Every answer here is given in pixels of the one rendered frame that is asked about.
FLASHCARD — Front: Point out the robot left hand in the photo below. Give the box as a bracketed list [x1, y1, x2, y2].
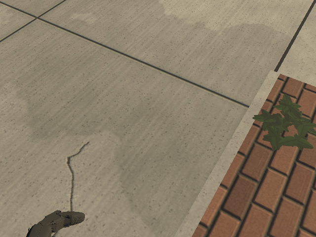
[26, 210, 85, 237]

